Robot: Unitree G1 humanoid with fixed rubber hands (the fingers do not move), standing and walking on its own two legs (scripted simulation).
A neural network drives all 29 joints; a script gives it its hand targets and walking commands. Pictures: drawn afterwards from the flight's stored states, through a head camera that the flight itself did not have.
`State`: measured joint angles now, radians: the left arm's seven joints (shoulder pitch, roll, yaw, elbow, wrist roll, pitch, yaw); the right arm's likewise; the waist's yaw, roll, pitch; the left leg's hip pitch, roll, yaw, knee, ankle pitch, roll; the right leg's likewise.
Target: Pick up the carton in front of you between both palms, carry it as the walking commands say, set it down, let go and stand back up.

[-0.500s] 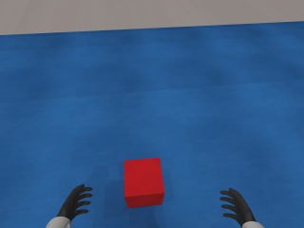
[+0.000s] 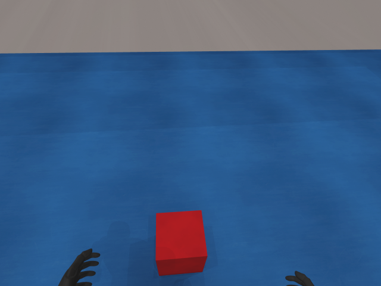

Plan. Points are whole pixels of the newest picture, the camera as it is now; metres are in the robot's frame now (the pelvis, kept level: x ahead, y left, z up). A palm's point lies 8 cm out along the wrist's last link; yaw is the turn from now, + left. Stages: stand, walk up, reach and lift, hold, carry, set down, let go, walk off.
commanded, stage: stand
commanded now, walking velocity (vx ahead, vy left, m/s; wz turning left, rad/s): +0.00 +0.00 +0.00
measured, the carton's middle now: (180, 243) +0.43 +0.04 -0.64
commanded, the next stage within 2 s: none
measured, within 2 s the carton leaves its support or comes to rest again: neither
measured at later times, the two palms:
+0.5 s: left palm out of the picture +0.09 +0.27 -0.12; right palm out of the picture +0.11 -0.24 -0.12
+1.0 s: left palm out of the picture -0.01 +0.26 -0.14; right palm out of the picture +0.04 -0.24 -0.13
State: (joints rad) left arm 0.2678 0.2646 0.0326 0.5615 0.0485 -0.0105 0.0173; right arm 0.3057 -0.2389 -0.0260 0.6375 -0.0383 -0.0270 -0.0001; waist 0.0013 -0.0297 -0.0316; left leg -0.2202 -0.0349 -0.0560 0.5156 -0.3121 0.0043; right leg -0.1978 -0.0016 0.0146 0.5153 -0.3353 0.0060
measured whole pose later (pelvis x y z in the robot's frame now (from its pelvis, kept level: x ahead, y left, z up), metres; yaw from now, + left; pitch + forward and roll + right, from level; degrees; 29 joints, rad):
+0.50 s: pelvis +0.04 +0.01 -0.01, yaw +2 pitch +4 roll +0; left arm 0.36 0.27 -0.01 0.75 0.01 -0.02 0.05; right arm 0.33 -0.24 0.00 0.80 -0.02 -0.03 -0.03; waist 0.01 -0.02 -0.09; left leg -0.27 -0.07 -0.09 0.61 -0.40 0.03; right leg -0.21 -0.03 -0.02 0.58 -0.43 0.03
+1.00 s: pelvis +0.02 +0.01 +0.00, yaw +4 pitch +1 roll +0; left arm 0.39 0.24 -0.03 0.94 0.02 0.01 0.05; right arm 0.35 -0.22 0.02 0.97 -0.01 0.00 -0.04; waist 0.01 -0.02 -0.03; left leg -0.21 -0.06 -0.12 0.56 -0.35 0.02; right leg -0.14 -0.03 -0.05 0.51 -0.37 0.02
